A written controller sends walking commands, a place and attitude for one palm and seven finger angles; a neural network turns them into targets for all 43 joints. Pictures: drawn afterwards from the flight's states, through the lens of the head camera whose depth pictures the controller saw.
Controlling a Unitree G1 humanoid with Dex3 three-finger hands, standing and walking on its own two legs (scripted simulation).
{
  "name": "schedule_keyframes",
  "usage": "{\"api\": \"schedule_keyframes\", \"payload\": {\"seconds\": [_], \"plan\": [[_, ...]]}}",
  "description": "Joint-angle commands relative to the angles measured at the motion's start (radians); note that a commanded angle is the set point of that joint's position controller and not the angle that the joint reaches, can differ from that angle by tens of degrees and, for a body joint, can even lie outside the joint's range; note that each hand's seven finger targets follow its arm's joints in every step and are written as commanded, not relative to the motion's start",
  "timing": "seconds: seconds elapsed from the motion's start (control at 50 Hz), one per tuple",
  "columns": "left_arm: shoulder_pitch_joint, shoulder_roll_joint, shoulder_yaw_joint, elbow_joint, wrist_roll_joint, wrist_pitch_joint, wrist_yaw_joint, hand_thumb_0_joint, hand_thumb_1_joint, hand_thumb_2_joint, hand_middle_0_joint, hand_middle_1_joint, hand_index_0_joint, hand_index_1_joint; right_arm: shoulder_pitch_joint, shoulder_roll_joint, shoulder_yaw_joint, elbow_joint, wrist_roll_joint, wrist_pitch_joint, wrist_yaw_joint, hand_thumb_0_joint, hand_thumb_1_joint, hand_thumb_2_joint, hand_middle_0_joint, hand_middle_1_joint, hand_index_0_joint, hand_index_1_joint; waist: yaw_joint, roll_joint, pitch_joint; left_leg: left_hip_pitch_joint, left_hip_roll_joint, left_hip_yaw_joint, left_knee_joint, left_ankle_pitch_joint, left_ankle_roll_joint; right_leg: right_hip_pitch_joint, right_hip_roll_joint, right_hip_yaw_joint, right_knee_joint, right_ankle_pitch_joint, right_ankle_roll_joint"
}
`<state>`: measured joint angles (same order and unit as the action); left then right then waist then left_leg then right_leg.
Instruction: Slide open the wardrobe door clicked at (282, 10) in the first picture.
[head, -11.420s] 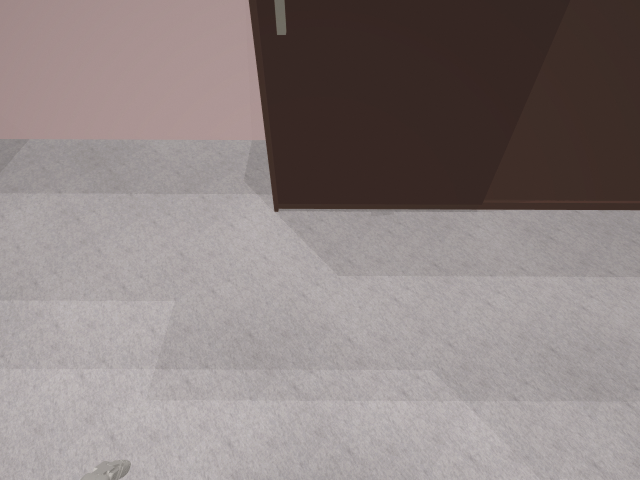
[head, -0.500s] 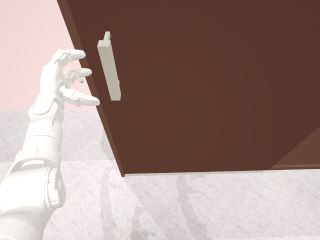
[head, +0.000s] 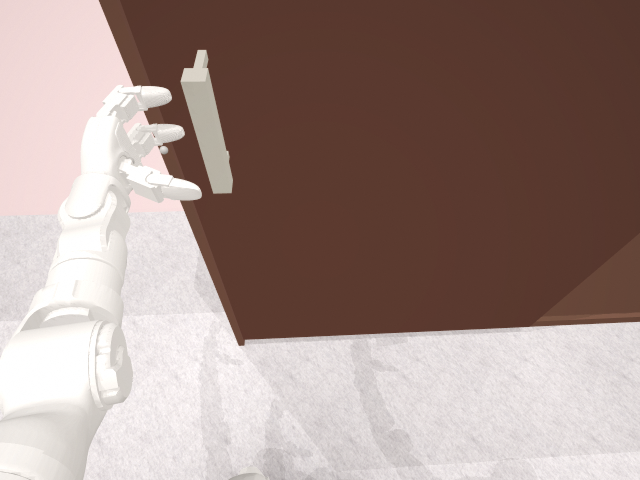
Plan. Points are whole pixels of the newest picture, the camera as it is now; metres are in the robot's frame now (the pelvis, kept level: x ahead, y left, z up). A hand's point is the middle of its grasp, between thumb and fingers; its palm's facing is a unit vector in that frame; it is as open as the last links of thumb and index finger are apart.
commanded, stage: feel for the door with the fingertips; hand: left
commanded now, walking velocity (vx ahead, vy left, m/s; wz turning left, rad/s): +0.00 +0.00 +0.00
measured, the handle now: (213, 126) +0.53 +0.12 +0.14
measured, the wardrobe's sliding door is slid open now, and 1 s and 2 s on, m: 0.00 0.00 0.00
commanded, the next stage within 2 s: slide the fingers in behind the handle in 0.60 s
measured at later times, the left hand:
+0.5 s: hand (189, 143) +0.49 +0.14 +0.15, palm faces +0.02 -1.00 +0.01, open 14.0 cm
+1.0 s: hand (195, 146) +0.49 +0.14 +0.14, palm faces +0.01 -1.00 +0.01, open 13.9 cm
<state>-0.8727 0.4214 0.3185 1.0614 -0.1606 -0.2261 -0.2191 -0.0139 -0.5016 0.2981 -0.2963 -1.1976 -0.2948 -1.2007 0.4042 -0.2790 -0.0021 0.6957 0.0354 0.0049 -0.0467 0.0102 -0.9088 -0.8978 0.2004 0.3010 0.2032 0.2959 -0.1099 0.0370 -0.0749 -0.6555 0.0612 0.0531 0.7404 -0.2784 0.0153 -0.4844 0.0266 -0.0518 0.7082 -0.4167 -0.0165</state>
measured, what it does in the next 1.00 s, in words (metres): stands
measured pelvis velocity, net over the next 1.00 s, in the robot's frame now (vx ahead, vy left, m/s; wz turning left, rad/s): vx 0.00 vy -0.01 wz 0.00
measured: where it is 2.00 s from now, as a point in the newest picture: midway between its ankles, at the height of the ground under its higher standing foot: outside the picture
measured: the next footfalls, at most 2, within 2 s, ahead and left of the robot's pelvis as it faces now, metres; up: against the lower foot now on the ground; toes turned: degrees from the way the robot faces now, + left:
none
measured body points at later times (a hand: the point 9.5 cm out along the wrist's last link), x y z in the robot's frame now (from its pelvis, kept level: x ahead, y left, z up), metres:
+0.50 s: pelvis +0.00 +0.00 +0.00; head +0.06 -0.01 +0.45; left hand +0.48 +0.20 +0.15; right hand +0.04 -0.27 -0.12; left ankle +0.05 +0.11 -0.71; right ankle -0.04 -0.11 -0.71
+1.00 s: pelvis +0.00 -0.01 +0.00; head +0.06 -0.01 +0.44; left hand +0.48 +0.19 +0.15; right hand +0.00 -0.28 -0.12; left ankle +0.05 +0.11 -0.71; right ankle -0.04 -0.11 -0.71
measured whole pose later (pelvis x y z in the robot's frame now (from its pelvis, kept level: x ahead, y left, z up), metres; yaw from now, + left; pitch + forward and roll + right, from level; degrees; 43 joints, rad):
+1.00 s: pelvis +0.00 -0.01 +0.00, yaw +0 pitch +11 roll -1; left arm -0.92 0.38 0.29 1.11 -0.13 -0.24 -0.14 -0.01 -0.50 0.30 -0.32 -1.21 -0.31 -1.22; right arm 0.41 -0.27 0.00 0.70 0.02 0.00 -0.03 0.01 -0.91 -0.90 0.20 0.30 0.20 0.30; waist -0.12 0.04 -0.08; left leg -0.67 0.07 0.04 0.74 -0.27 0.00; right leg -0.51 0.04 -0.06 0.72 -0.42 -0.03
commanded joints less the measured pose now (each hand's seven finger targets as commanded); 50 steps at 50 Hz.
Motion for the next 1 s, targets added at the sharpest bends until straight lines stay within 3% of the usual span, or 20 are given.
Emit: {"api": "schedule_keyframes", "payload": {"seconds": [0.0,0.08,0.14,0.2,0.22,0.24,0.28,0.32,0.38,0.44,0.48,0.52,0.64,0.7,0.76,0.8,0.82,0.88,0.96,0.98], "plan": [[-0.432,0.194,0.019,-0.227,-0.011,-0.054,0.020,0.000,-0.500,0.300,-0.300,-1.200,-0.300,-1.200,0.059,-0.151,-0.053,-0.098,0.002,-0.031,-0.002,0.000,-0.900,-0.900,0.200,0.300,0.200,0.300,0.003,0.008,-0.364,0.432,-0.037,-0.072,-0.040,0.265,0.029,-0.051,0.030,0.017,-0.106,0.385,0.011],[-0.446,0.237,0.054,-0.257,0.008,-0.057,0.056,0.000,-0.500,0.300,-0.300,-1.200,-0.300,-1.200,0.059,-0.150,-0.052,-0.100,-0.002,-0.030,-0.001,0.000,-0.900,-0.900,0.200,0.300,0.200,0.300,0.010,0.009,-0.361,0.419,-0.037,-0.068,-0.043,0.253,0.029,-0.036,0.028,0.022,-0.106,0.380,0.010],[-0.488,0.159,-0.004,-0.274,0.010,-0.068,0.069,0.000,-0.500,0.300,-0.300,-1.200,-0.300,-1.200,0.058,-0.140,-0.054,-0.095,-0.003,-0.039,0.003,0.000,-0.900,-0.900,0.200,0.300,0.200,0.300,-0.009,0.021,-0.356,0.451,-0.034,-0.072,-0.041,0.238,0.024,-0.074,0.031,0.019,-0.110,0.351,0.011],[-0.504,0.177,0.013,-0.268,0.014,-0.078,0.081,0.000,-0.500,0.300,-0.300,-1.200,-0.300,-1.200,0.061,-0.142,-0.055,-0.086,-0.004,-0.043,0.004,0.000,-0.900,-0.900,0.200,0.300,0.200,0.300,-0.009,0.014,-0.377,0.460,-0.034,-0.075,-0.037,0.254,0.024,-0.064,0.031,0.021,-0.104,0.369,0.010],[-0.515,0.190,0.020,-0.277,0.020,-0.082,0.083,0.000,-0.500,0.300,-0.300,-1.200,-0.300,-1.200,0.060,-0.143,-0.055,-0.086,-0.005,-0.043,0.004,0.000,-0.900,-0.900,0.200,0.300,0.200,0.300,-0.004,0.039,-0.393,0.467,-0.034,-0.076,-0.037,0.262,0.021,-0.062,0.029,0.022,-0.099,0.371,0.008],[-0.512,0.172,0.006,-0.268,0.022,-0.080,0.085,0.000,-0.500,0.300,-0.300,-1.200,-0.300,-1.200,0.058,-0.140,-0.054,-0.088,-0.005,-0.045,0.005,0.000,-0.900,-0.900,0.200,0.300,0.200,0.300,-0.005,0.037,-0.392,0.472,-0.035,-0.077,-0.036,0.267,0.021,-0.066,0.030,0.020,-0.098,0.373,0.007],[-0.503,0.163,-0.001,-0.233,0.029,-0.076,0.089,0.000,-0.500,0.300,-0.300,-1.200,-0.300,-1.200,0.059,-0.140,-0.052,-0.084,-0.005,-0.044,0.006,0.000,-0.900,-0.900,0.200,0.300,0.200,0.300,-0.008,0.030,-0.366,0.465,-0.033,-0.078,-0.033,0.260,0.021,-0.086,0.031,0.018,-0.098,0.362,0.008],[-0.531,0.113,-0.043,-0.192,0.027,-0.063,0.089,0.000,-0.500,0.300,-0.300,-1.200,-0.300,-1.200,0.061,-0.138,-0.050,-0.081,-0.004,-0.044,0.007,0.000,-0.900,-0.900,0.200,0.300,0.200,0.300,-0.031,-0.006,-0.324,0.442,-0.033,-0.080,-0.038,0.227,0.022,-0.106,0.031,0.016,-0.108,0.338,0.013],[-0.529,0.198,0.028,-0.162,0.025,-0.061,0.095,0.000,-0.500,0.300,-0.300,-1.200,-0.300,-1.200,0.067,-0.150,-0.051,-0.080,-0.006,-0.042,0.003,0.000,-0.900,-0.900,0.200,0.300,0.200,0.300,-0.016,-0.032,-0.353,0.413,-0.037,-0.073,-0.039,0.219,0.026,-0.067,0.025,0.028,-0.108,0.353,0.014],[-0.579,0.156,-0.014,-0.196,0.037,-0.079,0.091,0.000,-0.500,0.300,-0.300,-1.200,-0.300,-1.200,0.072,-0.141,-0.053,-0.080,-0.010,-0.045,0.006,0.000,-0.900,-0.900,0.200,0.300,0.200,0.300,-0.027,0.014,-0.383,0.445,-0.038,-0.076,-0.025,0.256,0.024,-0.081,0.025,0.027,-0.096,0.379,0.012],[-0.529,0.194,0.024,-0.150,0.034,-0.079,0.091,0.000,-0.500,0.300,-0.300,-1.200,-0.300,-1.200,0.076,-0.147,-0.051,-0.081,-0.010,-0.038,0.007,0.000,-0.900,-0.900,0.200,0.300,0.200,0.300,-0.016,-0.016,-0.376,0.416,-0.039,-0.073,-0.024,0.256,0.026,-0.062,0.026,0.029,-0.095,0.391,0.013],[-0.558,0.151,-0.022,-0.143,0.034,-0.074,0.083,0.000,-0.500,0.300,-0.300,-1.200,-0.300,-1.200,0.075,-0.143,-0.051,-0.083,-0.007,-0.036,0.009,0.000,-0.900,-0.900,0.200,0.300,0.200,0.300,-0.033,-0.010,-0.348,0.404,-0.041,-0.070,-0.025,0.230,0.027,-0.081,0.026,0.032,-0.104,0.377,0.017],[-0.633,0.149,-0.037,-0.123,0.039,-0.067,0.087,0.000,-0.500,0.300,-0.300,-1.200,-0.300,-1.200,0.097,-0.149,-0.055,-0.064,-0.011,-0.035,0.007,0.000,-0.900,-0.900,0.200,0.300,0.200,0.300,-0.056,0.008,-0.345,0.401,-0.041,-0.079,-0.021,0.197,0.028,-0.121,0.026,0.035,-0.112,0.330,0.017],[-0.679,0.191,-0.021,-0.104,0.045,-0.069,0.089,0.000,-0.500,0.300,-0.300,-1.200,-0.300,-1.200,0.113,-0.155,-0.054,-0.046,-0.012,-0.034,0.005,0.000,-0.900,-0.900,0.200,0.300,0.200,0.300,-0.069,0.003,-0.356,0.386,-0.040,-0.086,-0.020,0.184,0.031,-0.121,0.023,0.038,-0.113,0.317,0.019],[-0.635,0.142,-0.041,-0.116,0.033,-0.075,0.082,0.000,-0.500,0.300,-0.300,-1.200,-0.300,-1.200,0.115,-0.147,-0.054,-0.057,-0.016,-0.039,0.010,0.000,-0.900,-0.900,0.200,0.300,0.200,0.300,-0.055,0.016,-0.378,0.402,-0.044,-0.086,-0.017,0.207,0.031,-0.106,0.025,0.028,-0.106,0.327,0.013],[-0.603,0.164,-0.022,-0.127,0.032,-0.077,0.078,0.000,-0.500,0.300,-0.300,-1.200,-0.300,-1.200,0.107,-0.151,-0.055,-0.061,-0.014,-0.038,0.011,0.000,-0.900,-0.900,0.200,0.300,0.200,0.300,-0.041,0.030,-0.387,0.408,-0.041,-0.083,-0.019,0.207,0.028,-0.105,0.027,0.031,-0.106,0.332,0.013],[-0.604,0.134,-0.047,-0.138,0.029,-0.077,0.074,0.000,-0.500,0.300,-0.300,-1.200,-0.300,-1.200,0.102,-0.147,-0.054,-0.065,-0.012,-0.037,0.013,0.000,-0.900,-0.900,0.200,0.300,0.200,0.300,-0.044,0.029,-0.380,0.405,-0.043,-0.081,-0.022,0.201,0.028,-0.103,0.028,0.028,-0.107,0.328,0.013],[-0.549,0.167,-0.008,-0.162,0.021,-0.083,0.076,0.000,-0.500,0.300,-0.300,-1.200,-0.300,-1.200,0.095,-0.150,-0.057,-0.074,-0.009,-0.037,0.013,0.000,-0.900,-0.900,0.200,0.300,0.200,0.300,-0.021,0.022,-0.397,0.408,-0.044,-0.075,-0.022,0.213,0.030,-0.077,0.030,0.031,-0.106,0.351,0.012],[-0.527,0.192,0.017,-0.210,0.018,-0.089,0.085,0.000,-0.500,0.300,-0.300,-1.200,-0.300,-1.200,0.087,-0.146,-0.053,-0.089,-0.009,-0.034,0.010,0.000,-0.900,-0.900,0.200,0.300,0.200,0.300,-0.011,-0.004,-0.392,0.387,-0.049,-0.067,-0.028,0.220,0.034,-0.025,0.028,0.030,-0.105,0.381,0.013],[-0.532,0.181,0.005,-0.242,0.024,-0.096,0.089,0.000,-0.500,0.300,-0.300,-1.200,-0.300,-1.200,0.077,-0.142,-0.055,-0.091,-0.006,-0.034,0.012,0.000,-0.900,-0.900,0.200,0.300,0.200,0.300,-0.009,0.027,-0.408,0.414,-0.046,-0.067,-0.030,0.236,0.030,-0.036,0.029,0.031,-0.099,0.394,0.013]]}}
